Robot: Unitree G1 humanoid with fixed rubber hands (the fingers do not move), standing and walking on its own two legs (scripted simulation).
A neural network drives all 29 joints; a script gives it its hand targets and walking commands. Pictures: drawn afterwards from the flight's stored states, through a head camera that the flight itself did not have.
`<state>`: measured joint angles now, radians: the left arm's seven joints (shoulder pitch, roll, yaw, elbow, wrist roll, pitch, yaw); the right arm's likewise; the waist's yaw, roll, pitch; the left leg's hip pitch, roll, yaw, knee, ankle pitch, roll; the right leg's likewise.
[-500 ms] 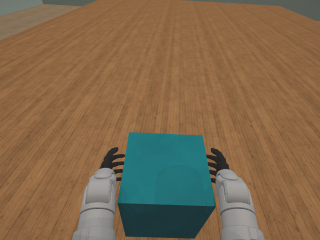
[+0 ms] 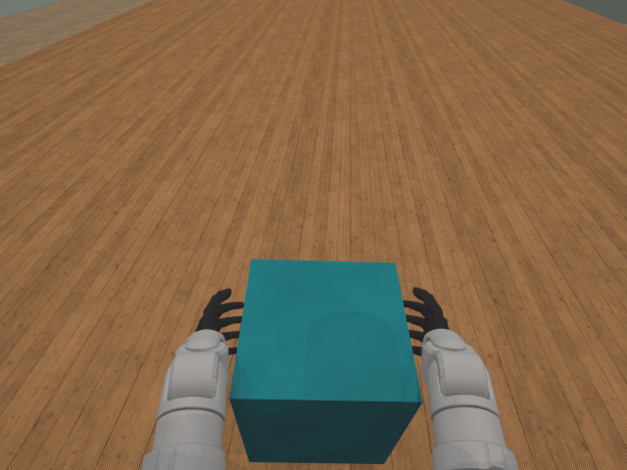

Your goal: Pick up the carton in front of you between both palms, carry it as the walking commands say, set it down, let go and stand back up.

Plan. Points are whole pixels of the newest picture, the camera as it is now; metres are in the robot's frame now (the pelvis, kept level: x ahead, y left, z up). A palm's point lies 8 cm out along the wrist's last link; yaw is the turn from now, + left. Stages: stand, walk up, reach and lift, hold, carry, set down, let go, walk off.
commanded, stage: set down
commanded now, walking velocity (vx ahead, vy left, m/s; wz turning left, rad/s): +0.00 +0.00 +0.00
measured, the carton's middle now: (320, 365) +0.31 +0.00 -0.04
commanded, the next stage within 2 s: none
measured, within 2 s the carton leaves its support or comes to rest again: neither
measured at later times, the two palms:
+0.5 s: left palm (231, 382) +0.34 +0.15 -0.15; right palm (402, 388) +0.33 -0.15 -0.14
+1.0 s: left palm (245, 391) +0.40 +0.15 -0.29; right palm (388, 401) +0.37 -0.15 -0.28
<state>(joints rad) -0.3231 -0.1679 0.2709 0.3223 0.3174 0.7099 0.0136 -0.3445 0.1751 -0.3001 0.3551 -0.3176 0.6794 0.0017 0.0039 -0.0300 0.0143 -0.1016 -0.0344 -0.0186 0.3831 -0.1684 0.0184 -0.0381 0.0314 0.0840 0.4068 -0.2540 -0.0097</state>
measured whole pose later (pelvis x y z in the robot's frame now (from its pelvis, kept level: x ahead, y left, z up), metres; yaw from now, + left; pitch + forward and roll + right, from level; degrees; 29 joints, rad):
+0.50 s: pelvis -0.04 +0.00 -0.06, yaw +1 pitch +24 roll -1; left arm -0.63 -0.09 0.39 0.56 0.30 0.17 -0.01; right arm -0.59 0.19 -0.45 0.50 -0.25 0.15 -0.05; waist -0.02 -0.03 0.09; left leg -1.03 -0.04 -0.06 0.87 -0.25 0.00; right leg -0.96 0.07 0.06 0.90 -0.35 0.00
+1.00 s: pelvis -0.07 +0.01 -0.20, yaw -2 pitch +43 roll -3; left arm -0.93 -0.02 0.40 0.68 0.28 0.28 0.03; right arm -0.87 0.12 -0.56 0.58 -0.23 0.26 -0.05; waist -0.04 -0.01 -0.16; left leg -1.80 -0.08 -0.06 1.46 -0.40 0.01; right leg -1.71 0.11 0.06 1.49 -0.52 0.05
